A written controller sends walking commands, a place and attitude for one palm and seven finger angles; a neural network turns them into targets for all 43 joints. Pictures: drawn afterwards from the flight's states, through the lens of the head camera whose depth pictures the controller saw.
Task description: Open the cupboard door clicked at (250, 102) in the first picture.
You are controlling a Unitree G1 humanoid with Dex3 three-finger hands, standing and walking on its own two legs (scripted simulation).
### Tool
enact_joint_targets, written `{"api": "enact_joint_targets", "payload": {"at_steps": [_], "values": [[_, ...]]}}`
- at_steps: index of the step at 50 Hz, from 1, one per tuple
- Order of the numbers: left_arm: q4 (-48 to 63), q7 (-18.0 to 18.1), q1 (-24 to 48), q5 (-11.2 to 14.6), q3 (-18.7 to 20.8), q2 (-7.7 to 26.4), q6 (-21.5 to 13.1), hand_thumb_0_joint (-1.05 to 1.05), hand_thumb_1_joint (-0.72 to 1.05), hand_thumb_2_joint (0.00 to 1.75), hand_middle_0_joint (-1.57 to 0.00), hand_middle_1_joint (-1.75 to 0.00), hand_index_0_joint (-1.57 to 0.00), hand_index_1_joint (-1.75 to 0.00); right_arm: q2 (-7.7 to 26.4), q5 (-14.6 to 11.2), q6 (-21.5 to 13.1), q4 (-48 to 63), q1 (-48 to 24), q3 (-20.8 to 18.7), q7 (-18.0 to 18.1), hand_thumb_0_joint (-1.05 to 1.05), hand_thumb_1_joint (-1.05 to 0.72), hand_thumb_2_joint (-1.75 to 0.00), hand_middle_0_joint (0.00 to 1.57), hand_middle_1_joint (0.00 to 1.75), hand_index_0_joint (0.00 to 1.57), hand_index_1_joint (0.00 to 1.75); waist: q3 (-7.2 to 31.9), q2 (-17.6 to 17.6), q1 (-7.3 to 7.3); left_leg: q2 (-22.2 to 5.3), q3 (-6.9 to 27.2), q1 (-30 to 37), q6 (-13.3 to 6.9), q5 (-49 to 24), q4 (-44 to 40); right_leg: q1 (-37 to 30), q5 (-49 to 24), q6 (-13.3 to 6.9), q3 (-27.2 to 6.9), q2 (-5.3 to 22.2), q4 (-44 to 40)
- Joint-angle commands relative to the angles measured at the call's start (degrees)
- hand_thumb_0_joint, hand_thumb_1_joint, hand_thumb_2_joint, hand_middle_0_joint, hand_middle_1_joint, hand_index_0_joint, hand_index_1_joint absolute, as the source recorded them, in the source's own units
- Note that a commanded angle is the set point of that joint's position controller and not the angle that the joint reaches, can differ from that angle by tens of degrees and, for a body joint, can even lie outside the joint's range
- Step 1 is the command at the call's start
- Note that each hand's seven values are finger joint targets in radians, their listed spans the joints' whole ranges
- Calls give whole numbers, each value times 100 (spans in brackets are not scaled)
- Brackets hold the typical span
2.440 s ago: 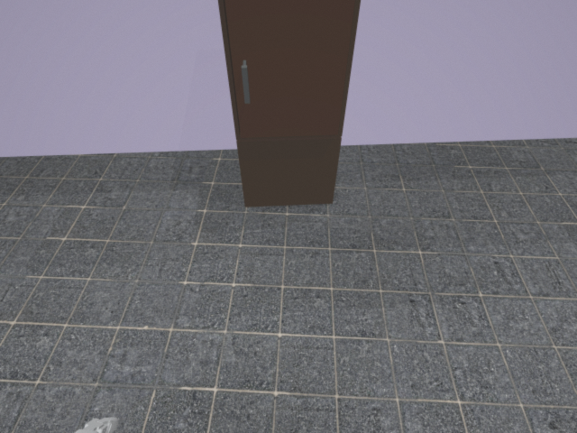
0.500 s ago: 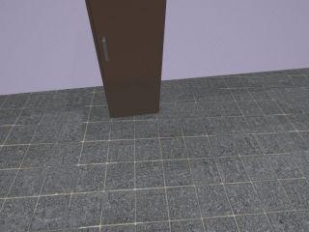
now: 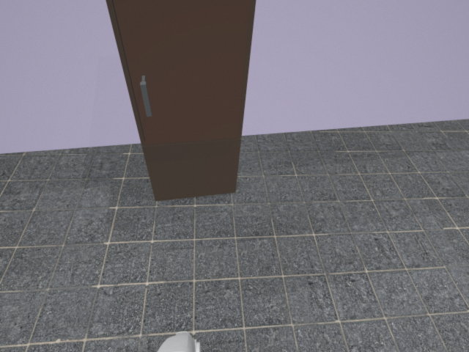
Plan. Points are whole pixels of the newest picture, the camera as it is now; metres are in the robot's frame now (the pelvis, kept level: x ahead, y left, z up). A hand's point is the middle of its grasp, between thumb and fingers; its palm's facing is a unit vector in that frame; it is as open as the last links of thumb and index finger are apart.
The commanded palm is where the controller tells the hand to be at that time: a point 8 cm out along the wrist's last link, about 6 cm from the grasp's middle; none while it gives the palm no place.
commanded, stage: turn to face it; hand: left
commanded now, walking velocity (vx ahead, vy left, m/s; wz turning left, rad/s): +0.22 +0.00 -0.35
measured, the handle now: (146, 96) +0.89 +0.37 -0.10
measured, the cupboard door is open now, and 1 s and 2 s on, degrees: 0 0 0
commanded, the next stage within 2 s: take the last steps up to it in 0.64 s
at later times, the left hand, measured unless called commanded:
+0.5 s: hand (138, 322) +0.20 +0.21 -0.16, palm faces +0.09 -0.97 -0.21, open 7.3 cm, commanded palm none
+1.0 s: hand out of the picture +0.10 +0.24 -0.18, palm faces +0.26 -0.95 -0.17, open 7.3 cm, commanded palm none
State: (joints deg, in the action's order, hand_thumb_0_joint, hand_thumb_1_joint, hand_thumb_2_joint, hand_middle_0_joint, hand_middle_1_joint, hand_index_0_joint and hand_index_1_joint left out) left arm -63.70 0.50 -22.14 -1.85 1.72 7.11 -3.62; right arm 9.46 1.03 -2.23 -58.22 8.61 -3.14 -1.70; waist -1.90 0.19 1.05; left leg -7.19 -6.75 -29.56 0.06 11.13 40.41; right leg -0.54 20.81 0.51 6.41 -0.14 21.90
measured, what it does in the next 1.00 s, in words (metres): walks ahead: left foot, then right foot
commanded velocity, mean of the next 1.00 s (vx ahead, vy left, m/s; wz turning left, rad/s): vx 0.09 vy -0.01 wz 0.22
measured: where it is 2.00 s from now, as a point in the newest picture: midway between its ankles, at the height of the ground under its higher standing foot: (211, 307)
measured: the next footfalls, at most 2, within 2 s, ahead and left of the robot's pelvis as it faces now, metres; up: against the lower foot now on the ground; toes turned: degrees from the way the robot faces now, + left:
left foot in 0.04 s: +0.18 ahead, +0.12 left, +0.00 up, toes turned +9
right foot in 0.52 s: +0.21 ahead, -0.09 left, +0.00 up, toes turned +0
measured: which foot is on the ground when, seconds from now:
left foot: up 0.00-0.02, down 0.04-0.52, up 0.54-0.86, down 0.88-1.00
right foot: down 0.00-0.04, up 0.06-0.50, down 0.52-0.88, up 0.90-1.00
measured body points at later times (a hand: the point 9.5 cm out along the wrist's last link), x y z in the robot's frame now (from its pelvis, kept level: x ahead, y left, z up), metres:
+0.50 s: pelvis +0.13 +0.03 +0.00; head +0.14 +0.02 +0.45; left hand +0.20 +0.26 -0.14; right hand +0.12 -0.19 -0.16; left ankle +0.15 +0.11 -0.73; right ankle +0.16 -0.09 -0.73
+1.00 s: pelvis +0.16 +0.06 +0.01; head +0.17 +0.09 +0.46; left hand +0.09 +0.29 -0.16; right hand +0.26 -0.16 -0.13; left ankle +0.11 +0.15 -0.73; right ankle +0.17 -0.07 -0.68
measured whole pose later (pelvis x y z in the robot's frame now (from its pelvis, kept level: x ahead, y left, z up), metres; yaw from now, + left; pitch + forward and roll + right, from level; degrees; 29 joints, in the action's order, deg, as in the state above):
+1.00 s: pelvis +0.16 +0.06 +0.01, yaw +13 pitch -1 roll -1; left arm -62.2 -0.5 -18.2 -2.0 3.3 12.1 2.0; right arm 9.5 1.6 -1.6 -58.3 13.8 -1.9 0.7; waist -1.3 2.4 0.5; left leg -1.6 -4.8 -9.6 -1.3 17.9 27.9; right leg 22.8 23.8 1.1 5.6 4.5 54.5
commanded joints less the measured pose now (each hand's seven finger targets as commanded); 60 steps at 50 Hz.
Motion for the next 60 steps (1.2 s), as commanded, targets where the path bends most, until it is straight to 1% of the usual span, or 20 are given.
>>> {"api": "enact_joint_targets", "payload": {"at_steps": [1,2,3,6,9,20,23,24,25,26,27,30,37,41,42,44,45,48,51,60], "values": [[204,64,-259,68,212,851,-31,0,90,90,-20,-30,-20,-30,670,63,-186,-146,1593,-154,137,0,-90,-90,20,30,20,30,173,-91,-705,135,77,2820,-190,-287,-1050,1525,-2595,-530,-431,855,1482],[284,17,-605,132,208,521,14,0,90,90,-20,-30,-20,-30,1373,149,-214,-274,2246,-301,214,0,-90,-90,20,30,20,30,886,-1653,-784,-1388,2073,3916,-655,-340,-1655,2605,-322,-250,57,78,3323],[508,2,-366,120,152,510,-8,0,90,90,-20,-30,-20,-30,1606,64,-123,-268,2471,-288,239,0,-90,-90,20,30,20,30,914,-1850,-768,-2061,3085,3727,-1095,-432,-2348,3065,1387,-243,-260,-147,4670],[437,-8,121,36,171,458,61,0,90,90,-20,-30,-20,-30,715,14,-155,-45,1128,-67,287,0,-90,-90,20,30,20,30,-152,-807,-312,-1537,2137,1828,-1031,-32,-2752,3408,327,-144,-588,579,5294],[238,-17,-299,24,100,236,227,0,90,90,-20,-30,-20,-30,436,-20,-227,-60,782,48,307,0,-90,-90,20,30,20,30,151,-720,70,-850,903,1125,-800,-1261,-2691,2424,-63,54,-404,675,4224],[779,124,738,69,123,396,412,0,90,90,-20,-30,-20,-30,742,37,102,-71,1000,-117,308,0,-90,-90,20,30,20,30,131,-685,-167,-792,1577,1596,-1064,-1300,-2388,2141,16,212,-294,371,2059],[744,162,560,97,135,476,347,0,90,90,-20,-30,-20,-30,741,-1,153,-82,984,-128,308,0,-90,-90,20,30,20,30,181,-416,-18,-603,1618,1412,-859,-1567,-1896,1333,-639,196,-259,292,845],[713,185,415,95,149,562,306,0,90,90,-20,-30,-20,-30,652,-32,156,-77,959,-110,290,0,-90,-90,20,30,20,30,203,-168,70,-386,1482,1129,-627,-1155,-1600,831,-1147,177,-398,445,169],[684,222,304,56,180,848,258,0,90,90,-20,-30,-20,-30,417,-82,149,-22,987,-73,258,0,-90,-90,20,30,20,30,319,574,67,112,1024,596,-287,-213,-992,343,-1525,-39,-1203,1216,-268],[680,227,320,54,215,1193,242,0,90,90,-20,-30,-20,-30,178,-88,173,76,1001,-25,228,0,-90,-90,20,30,20,30,207,1384,-20,709,368,252,34,1182,-440,422,-2039,-556,-1940,2205,-459],[761,212,297,81,252,1265,225,0,90,90,-20,-30,-20,-30,340,-27,293,122,842,-64,242,0,-90,-90,20,30,20,30,262,1579,100,628,511,456,64,1992,486,974,-1994,-979,-2161,2491,-736],[902,227,745,55,228,1001,267,0,90,90,-20,-30,-20,-30,254,-12,400,-28,898,-105,214,0,-90,-90,20,30,20,30,-87,641,-133,471,601,197,134,1544,1904,1201,-2252,-982,-1287,1997,-586],[833,188,438,-5,305,1229,297,0,90,90,-20,-30,-20,-30,215,-45,399,228,376,-53,185,0,-90,-90,20,30,20,30,144,1023,87,483,307,563,250,1592,670,783,-3062,-938,-726,1860,-198],[703,103,496,44,293,1274,310,0,90,90,-20,-30,-20,-30,266,4,260,123,780,17,175,0,-90,-90,20,30,20,30,273,979,-102,607,-57,1857,152,717,-1039,1328,-765,-540,-469,1548,-103],[711,68,552,79,266,1157,325,0,90,90,-20,-30,-20,-30,424,8,191,37,1017,4,178,0,-90,-90,20,30,20,30,283,558,-223,487,96,2462,97,532,-1644,1795,-10,-342,-307,1358,200],[986,-30,755,77,145,616,343,0,90,90,-20,-30,-20,-30,1326,92,162,-6,1558,-182,223,0,-90,-90,20,30,20,30,-7,-1747,-524,-1379,2694,2900,-761,1829,-2871,3444,1203,152,457,349,2161],[1079,-20,1220,-7,147,718,342,0,90,90,-20,-30,-20,-30,1303,106,144,-78,1665,-196,258,0,-90,-90,20,30,20,30,-404,-1630,-701,-1554,3152,2531,-1075,2214,-3245,3750,1258,64,11,403,3086],[806,-155,996,0,191,775,259,0,90,90,-20,-30,-20,-30,849,48,6,5,1125,-48,324,0,-90,-90,20,30,20,30,-506,-844,-323,-1099,2181,2344,-969,1042,-3118,3735,157,19,-460,682,3786],[630,-172,693,32,137,659,285,0,90,90,-20,-30,-20,-30,831,16,-86,-34,1125,-37,339,0,-90,-90,20,30,20,30,-317,-793,-193,-812,1408,2512,-937,-273,-2963,3426,-232,135,-331,665,3414],[688,-190,954,45,163,508,186,0,90,90,-20,-30,-20,-30,832,64,-62,-372,1410,-134,331,0,-90,-90,20,30,20,30,-436,-674,-215,-803,1120,2219,-864,-506,-2399,2168,-562,-4,85,363,1280]]}}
